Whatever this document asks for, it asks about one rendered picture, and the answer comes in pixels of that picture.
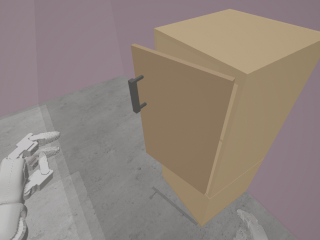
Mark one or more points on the cupboard door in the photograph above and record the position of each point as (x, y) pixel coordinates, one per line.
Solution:
(186, 107)

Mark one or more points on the robot left forearm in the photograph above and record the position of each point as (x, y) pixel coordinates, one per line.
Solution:
(13, 225)

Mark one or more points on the handle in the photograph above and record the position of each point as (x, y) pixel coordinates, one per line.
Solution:
(132, 83)

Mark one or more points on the robot right hand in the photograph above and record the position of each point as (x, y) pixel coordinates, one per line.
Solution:
(256, 231)

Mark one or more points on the robot left hand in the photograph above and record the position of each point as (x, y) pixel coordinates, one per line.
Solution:
(14, 168)

